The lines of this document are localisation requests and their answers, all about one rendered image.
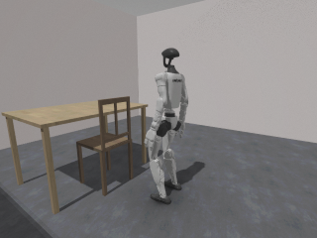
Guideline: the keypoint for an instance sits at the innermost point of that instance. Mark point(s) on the left robot foot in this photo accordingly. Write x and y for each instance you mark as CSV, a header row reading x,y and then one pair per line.
x,y
156,196

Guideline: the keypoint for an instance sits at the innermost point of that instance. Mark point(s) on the robot right upper arm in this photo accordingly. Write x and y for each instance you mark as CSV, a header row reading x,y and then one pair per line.
x,y
184,95

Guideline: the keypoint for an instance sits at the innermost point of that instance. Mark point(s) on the left robot shin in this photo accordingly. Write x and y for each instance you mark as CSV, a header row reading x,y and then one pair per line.
x,y
158,176

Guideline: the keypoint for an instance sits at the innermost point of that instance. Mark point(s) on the right robot hand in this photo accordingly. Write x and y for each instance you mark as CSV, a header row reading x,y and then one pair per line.
x,y
182,127

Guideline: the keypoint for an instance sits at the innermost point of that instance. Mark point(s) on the right robot forearm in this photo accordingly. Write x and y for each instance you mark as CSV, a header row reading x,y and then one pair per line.
x,y
182,112

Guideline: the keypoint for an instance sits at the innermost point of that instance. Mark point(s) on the table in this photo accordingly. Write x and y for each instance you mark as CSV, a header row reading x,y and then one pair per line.
x,y
45,117

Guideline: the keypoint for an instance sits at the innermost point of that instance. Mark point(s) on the robot left upper arm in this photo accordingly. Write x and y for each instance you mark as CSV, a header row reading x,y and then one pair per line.
x,y
161,79

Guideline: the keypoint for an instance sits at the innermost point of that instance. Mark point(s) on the left robot hand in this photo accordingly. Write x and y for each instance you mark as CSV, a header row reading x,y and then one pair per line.
x,y
152,136

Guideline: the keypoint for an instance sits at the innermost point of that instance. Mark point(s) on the left robot forearm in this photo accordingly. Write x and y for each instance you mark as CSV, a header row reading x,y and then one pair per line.
x,y
158,114

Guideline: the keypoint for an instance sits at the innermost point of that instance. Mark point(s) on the chair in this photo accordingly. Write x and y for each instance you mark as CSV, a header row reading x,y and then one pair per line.
x,y
106,141

